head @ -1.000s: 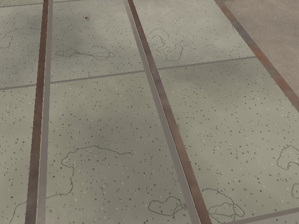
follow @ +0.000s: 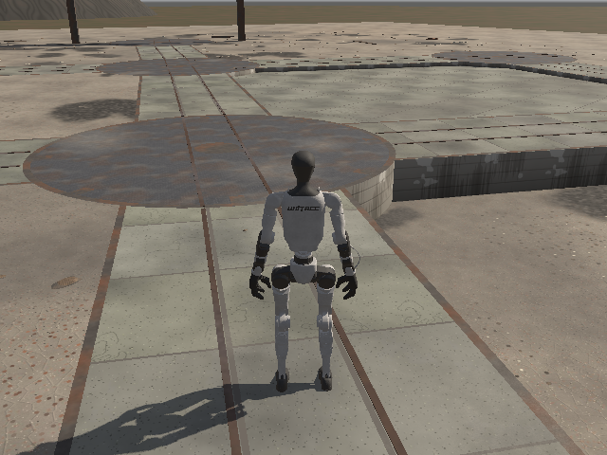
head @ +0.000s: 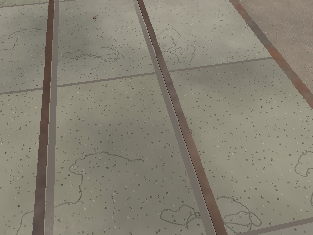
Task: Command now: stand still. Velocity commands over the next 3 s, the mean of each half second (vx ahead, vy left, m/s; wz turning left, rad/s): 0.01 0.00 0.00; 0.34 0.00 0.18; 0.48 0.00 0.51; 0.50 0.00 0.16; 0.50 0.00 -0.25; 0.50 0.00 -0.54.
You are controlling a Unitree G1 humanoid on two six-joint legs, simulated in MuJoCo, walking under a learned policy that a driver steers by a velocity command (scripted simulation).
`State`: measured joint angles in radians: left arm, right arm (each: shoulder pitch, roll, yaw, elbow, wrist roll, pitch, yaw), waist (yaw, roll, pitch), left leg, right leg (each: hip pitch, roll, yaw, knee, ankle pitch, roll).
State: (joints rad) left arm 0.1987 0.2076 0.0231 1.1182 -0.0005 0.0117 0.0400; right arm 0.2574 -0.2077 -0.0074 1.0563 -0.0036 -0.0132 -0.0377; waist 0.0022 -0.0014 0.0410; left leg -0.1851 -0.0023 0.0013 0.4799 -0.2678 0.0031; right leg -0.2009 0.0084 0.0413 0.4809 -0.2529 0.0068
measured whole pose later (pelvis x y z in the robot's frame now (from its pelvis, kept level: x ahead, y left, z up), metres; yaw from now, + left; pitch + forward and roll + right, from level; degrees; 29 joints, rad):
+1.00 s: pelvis +0.15 -0.02 +0.00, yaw +7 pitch +2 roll -1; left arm 0.50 0.18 0.01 1.10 0.01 -0.10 0.02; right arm 0.13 -0.24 -0.05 0.92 0.03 -0.06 0.03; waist 0.06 0.03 0.00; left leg -0.71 0.06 -0.02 0.85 -0.03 0.06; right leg 0.11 0.03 -0.16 0.20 -0.34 -0.03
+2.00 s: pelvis +0.71 +0.14 +0.01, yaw +27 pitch +2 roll -2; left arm 0.38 0.26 0.05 0.86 -0.01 -0.10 -0.01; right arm 0.12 -0.27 -0.04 0.75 0.01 -0.08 0.01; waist 0.07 0.04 0.01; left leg -0.67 0.11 -0.05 0.70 0.00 0.00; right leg -0.06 0.06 -0.03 0.22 -0.20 -0.05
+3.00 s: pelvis +1.21 +0.32 +0.01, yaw +0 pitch +2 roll +0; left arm 0.33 0.27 0.07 0.70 -0.01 -0.05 0.00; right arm 0.07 -0.30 -0.06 0.73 -0.01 -0.09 0.00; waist 0.04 0.03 0.03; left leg -0.67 0.11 -0.09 0.82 -0.09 -0.06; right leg -0.18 0.11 0.08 0.34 -0.19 -0.09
